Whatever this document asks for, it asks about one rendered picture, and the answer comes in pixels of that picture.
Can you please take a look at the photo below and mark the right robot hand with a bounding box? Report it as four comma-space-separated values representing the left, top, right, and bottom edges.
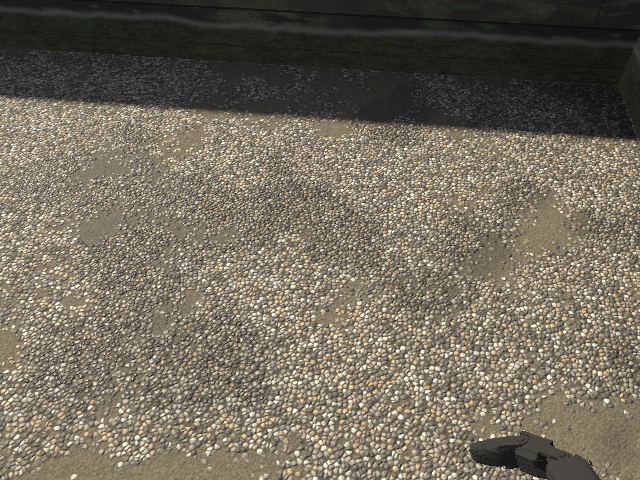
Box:
469, 431, 601, 480

